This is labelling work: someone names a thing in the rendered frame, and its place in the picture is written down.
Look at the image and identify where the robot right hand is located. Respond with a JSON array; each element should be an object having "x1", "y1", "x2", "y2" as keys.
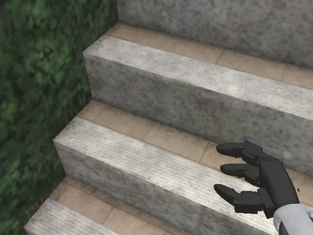
[{"x1": 213, "y1": 140, "x2": 300, "y2": 219}]

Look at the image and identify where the robot right forearm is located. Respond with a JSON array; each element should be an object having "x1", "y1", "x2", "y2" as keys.
[{"x1": 273, "y1": 204, "x2": 313, "y2": 235}]

